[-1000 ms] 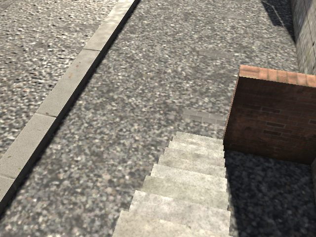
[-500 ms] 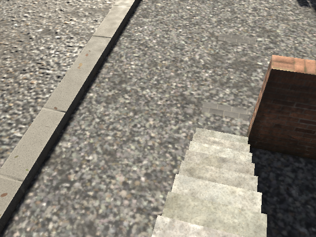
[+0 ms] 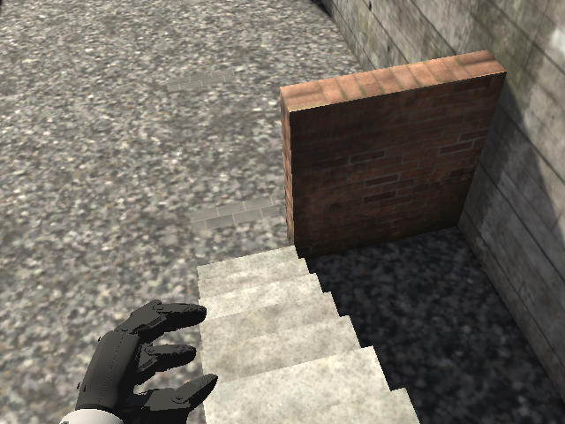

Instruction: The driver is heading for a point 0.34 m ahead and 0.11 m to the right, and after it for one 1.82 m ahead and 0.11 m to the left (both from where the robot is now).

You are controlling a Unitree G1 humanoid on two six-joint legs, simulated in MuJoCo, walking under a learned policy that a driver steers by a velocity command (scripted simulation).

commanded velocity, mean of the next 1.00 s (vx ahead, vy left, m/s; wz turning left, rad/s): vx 0.41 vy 0.00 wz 0.00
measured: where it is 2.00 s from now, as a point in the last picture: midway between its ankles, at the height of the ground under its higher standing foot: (253, 304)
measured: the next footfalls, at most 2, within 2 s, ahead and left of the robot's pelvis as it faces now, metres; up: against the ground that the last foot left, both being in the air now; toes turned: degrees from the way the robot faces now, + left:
left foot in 0.04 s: +0.13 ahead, +0.13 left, -0.18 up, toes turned -1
right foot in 0.36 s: +0.38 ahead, -0.16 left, -0.37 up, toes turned -13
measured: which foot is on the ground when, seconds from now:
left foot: up 0.00-0.02, down 0.04-0.34, up 0.36-0.62, down 0.64-0.96, up 0.98-1.00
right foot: up 0.00-0.34, down 0.36-0.82, up 0.84-1.00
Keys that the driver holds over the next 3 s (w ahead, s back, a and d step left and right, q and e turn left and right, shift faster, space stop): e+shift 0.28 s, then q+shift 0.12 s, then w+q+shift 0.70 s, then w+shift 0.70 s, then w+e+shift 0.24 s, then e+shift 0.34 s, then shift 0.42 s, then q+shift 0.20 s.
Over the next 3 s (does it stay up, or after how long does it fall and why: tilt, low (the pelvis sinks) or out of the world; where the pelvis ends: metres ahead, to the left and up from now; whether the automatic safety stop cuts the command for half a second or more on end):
stays up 2.10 0.11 -1.59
